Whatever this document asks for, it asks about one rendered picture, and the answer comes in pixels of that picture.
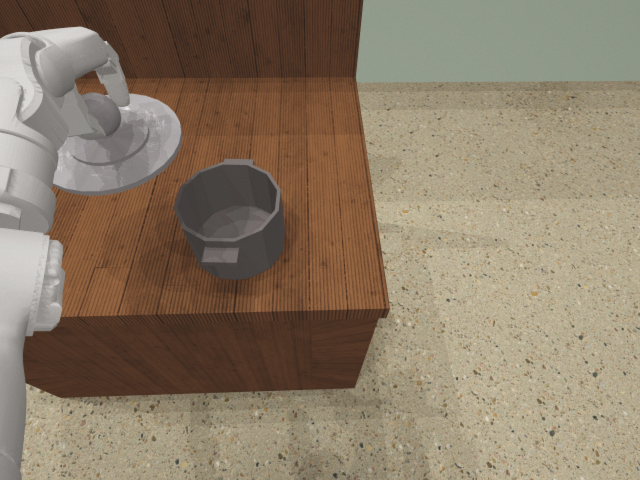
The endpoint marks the table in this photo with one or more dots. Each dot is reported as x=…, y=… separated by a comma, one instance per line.
x=269, y=80

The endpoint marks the knob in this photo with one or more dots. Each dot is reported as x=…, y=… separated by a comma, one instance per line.
x=104, y=110

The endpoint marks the lid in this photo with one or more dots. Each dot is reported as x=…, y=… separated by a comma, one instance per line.
x=147, y=141

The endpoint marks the left robot hand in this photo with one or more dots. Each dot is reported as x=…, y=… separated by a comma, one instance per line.
x=88, y=52

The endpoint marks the robot left forearm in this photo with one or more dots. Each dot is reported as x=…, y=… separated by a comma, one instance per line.
x=35, y=75

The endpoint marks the robot left upper arm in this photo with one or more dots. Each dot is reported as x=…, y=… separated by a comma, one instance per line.
x=31, y=290

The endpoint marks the pot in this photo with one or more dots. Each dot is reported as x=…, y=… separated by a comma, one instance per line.
x=232, y=216

